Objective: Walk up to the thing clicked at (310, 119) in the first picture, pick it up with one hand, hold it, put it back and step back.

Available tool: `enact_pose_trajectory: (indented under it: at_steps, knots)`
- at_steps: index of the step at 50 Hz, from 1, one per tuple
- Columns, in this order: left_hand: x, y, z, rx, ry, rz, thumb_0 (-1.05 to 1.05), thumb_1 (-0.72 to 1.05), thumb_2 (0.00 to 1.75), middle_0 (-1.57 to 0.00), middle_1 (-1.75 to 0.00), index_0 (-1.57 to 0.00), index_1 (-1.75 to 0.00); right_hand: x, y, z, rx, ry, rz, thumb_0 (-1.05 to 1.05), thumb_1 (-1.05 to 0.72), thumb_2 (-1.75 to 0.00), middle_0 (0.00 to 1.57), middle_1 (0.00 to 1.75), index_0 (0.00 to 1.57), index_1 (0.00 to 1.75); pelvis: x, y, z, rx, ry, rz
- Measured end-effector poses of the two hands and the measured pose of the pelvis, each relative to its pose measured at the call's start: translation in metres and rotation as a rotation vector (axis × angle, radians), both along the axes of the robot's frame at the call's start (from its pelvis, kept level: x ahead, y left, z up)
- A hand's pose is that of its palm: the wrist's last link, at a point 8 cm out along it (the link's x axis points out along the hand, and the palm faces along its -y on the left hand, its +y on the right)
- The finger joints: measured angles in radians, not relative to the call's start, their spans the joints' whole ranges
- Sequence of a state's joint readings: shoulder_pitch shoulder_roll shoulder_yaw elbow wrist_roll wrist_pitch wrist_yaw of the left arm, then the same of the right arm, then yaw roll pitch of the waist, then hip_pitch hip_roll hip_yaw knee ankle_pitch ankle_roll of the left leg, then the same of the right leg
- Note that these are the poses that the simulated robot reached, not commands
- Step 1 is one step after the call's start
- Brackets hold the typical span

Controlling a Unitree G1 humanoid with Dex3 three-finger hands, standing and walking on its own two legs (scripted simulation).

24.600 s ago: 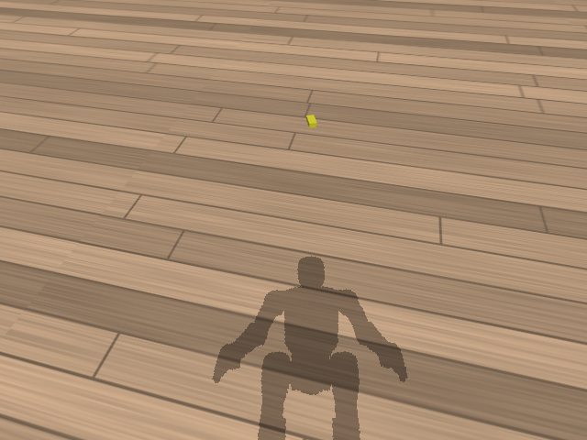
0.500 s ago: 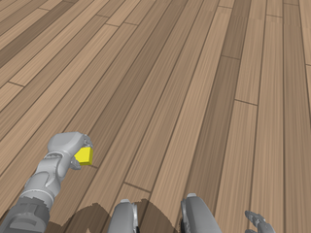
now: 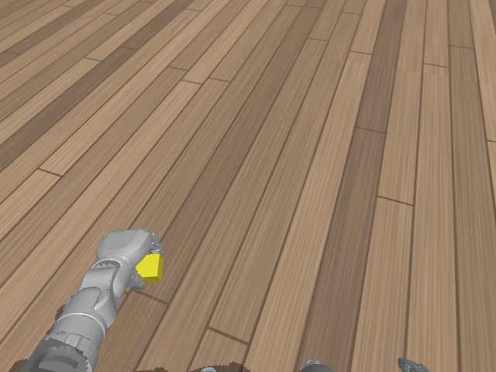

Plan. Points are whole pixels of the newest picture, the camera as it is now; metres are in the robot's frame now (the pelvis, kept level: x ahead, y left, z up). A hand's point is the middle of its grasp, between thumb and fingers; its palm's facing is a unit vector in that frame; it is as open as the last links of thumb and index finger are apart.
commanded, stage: hold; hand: left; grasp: from above
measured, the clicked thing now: (137, 269) +0.34 +0.23 -0.10
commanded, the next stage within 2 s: crouch in 1.94 s
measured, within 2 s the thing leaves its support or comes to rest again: neither
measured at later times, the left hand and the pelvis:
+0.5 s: hand (126, 263) +0.32 +0.22 -0.02, palm faces -0.47 -0.03 -0.88, open 7.5 cm; pelvis +0.02 +0.00 +0.02, yaw +0 degrees
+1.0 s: hand (126, 271) +0.30 +0.21 +0.00, palm faces -0.45 -0.02 -0.89, open 7.5 cm; pelvis +0.00 -0.01 +0.03, yaw -1 degrees
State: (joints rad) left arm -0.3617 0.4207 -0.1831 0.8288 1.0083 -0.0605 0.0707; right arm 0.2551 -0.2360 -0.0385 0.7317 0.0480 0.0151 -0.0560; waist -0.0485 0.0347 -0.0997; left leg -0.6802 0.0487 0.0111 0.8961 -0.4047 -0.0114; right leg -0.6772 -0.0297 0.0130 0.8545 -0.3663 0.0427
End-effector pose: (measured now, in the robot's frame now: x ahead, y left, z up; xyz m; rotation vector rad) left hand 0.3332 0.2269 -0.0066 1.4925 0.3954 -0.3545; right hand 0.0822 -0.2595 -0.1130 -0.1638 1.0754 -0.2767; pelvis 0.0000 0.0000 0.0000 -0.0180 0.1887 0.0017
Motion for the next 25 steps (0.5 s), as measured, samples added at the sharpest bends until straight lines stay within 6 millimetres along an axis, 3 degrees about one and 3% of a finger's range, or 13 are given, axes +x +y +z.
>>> enact_pose_trajectory:
  at_steps: [12,25]
  knots:
    - [0.002,0.001,0.024,0.002,0.013,-0.034,0.0,0.43,0.1,-0.89,-0.24,-0.92,-0.2,0.026,0.002,0.017,0.008,-0.031,0.01,0.01,-0.91,-0.9,0.2,0.3,0.2,0.3,0.014,0.001,0.015,0.006,-0.04,-0.005]
    - [-0.004,-0.003,0.043,0.002,0.004,-0.049,0.0,0.42,0.12,-0.89,-0.25,-0.92,-0.2,0.047,0.001,0.028,0.014,-0.079,0.03,0.01,-0.9,-0.89,0.2,0.3,0.2,0.3,0.016,-0.002,0.023,0.013,-0.076,-0.007]
